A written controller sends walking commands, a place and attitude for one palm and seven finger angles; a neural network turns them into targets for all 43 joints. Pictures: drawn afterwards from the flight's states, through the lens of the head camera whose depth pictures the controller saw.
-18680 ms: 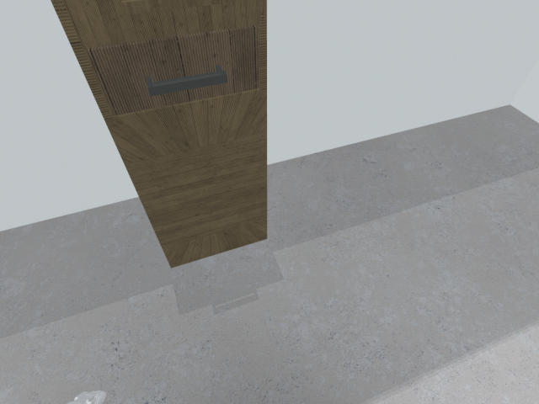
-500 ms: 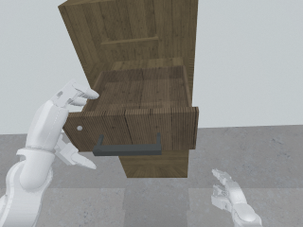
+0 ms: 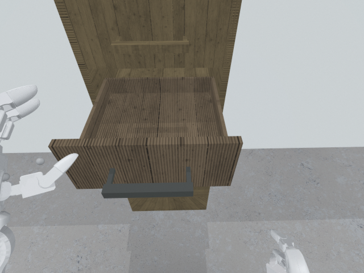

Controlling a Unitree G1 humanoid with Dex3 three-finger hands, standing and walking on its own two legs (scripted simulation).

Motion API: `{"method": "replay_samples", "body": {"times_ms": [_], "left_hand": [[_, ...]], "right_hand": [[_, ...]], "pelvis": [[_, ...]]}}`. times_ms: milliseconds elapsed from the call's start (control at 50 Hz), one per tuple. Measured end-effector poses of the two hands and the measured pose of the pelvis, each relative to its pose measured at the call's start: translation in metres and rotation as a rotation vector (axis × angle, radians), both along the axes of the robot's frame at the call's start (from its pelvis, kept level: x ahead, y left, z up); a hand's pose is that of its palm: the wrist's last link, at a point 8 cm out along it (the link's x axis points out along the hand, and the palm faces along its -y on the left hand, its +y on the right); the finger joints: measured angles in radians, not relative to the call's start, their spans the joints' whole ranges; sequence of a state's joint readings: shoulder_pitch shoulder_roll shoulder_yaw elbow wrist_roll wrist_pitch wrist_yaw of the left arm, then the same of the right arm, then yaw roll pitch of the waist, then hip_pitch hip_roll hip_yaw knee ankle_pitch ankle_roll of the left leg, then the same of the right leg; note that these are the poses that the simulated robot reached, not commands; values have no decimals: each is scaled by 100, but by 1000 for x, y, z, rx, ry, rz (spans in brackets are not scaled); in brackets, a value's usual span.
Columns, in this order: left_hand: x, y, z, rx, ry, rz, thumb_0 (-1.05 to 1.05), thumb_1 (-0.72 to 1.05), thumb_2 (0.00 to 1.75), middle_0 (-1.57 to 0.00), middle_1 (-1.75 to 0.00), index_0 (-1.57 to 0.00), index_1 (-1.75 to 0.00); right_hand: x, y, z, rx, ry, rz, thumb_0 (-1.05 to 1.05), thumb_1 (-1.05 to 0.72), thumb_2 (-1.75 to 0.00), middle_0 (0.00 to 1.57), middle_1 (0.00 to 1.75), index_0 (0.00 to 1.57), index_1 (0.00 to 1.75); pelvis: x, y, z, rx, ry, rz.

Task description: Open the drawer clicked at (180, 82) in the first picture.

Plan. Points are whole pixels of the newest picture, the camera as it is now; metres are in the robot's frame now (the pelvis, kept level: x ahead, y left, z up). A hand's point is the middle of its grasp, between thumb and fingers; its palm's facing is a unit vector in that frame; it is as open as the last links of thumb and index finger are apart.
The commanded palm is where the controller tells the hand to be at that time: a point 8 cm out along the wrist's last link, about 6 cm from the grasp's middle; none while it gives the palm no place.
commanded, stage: draw the hand back to the body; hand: left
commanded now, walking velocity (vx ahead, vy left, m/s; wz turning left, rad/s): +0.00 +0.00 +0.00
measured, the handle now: (149, 181) +0.29 +0.11 +0.07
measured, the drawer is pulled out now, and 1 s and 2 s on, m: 0.29 0.29 0.29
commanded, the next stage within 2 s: step back with the hand held close in 0.42 s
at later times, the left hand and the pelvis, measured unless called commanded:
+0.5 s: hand (14, 166) +0.18 +0.25 +0.24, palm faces +0.53 -0.77 -0.34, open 7.5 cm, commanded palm +0.12 +0.28 +0.25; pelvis +0.00 +0.00 +0.00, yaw +1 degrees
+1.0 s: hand out of the picture +0.13 +0.25 +0.23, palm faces +0.47 -0.68 -0.56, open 7.4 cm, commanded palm +0.06 +0.29 +0.25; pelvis -0.06 +0.00 -0.02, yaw +2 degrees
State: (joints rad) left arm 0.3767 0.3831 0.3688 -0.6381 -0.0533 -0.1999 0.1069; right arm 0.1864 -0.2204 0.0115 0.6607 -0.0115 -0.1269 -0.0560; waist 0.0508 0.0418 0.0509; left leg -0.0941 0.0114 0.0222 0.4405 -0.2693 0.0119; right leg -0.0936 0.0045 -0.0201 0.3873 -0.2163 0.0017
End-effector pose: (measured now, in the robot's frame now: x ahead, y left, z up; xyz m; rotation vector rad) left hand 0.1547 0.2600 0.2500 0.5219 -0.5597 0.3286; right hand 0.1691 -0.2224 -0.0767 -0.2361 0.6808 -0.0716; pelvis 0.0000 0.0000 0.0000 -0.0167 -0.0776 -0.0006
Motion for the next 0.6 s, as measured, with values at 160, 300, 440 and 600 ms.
{"method": "replay_samples", "body": {"times_ms": [160,300,440,600], "left_hand": [[-10,24,1,1,18,105,1,48,72,-25,-56,-24,-56],[-17,28,-2,-44,9,143,1,71,82,-23,-41,-22,-41],[-17,25,-2,-49,6,137,1,84,87,-22,-33,-21,-33],[-18,21,3,10,13,121,1,88,89,-22,-31,-21,-31]], "right_hand": [[24,20,6,33,-43,39,1,-90,-90,20,30,20,30],[34,29,9,34,-59,83,1,-90,-90,20,30,20,30],[31,27,9,35,-59,82,1,-90,-90,20,30,20,30],[17,13,6,28,-34,47,1,-90,-90,20,30,20,30]], "pelvis": [[3,4,0,-2,3,5],[3,4,0,-2,-1,18],[1,1,0,-1,-8,19],[-4,-3,-1,-6,23,23]]}}
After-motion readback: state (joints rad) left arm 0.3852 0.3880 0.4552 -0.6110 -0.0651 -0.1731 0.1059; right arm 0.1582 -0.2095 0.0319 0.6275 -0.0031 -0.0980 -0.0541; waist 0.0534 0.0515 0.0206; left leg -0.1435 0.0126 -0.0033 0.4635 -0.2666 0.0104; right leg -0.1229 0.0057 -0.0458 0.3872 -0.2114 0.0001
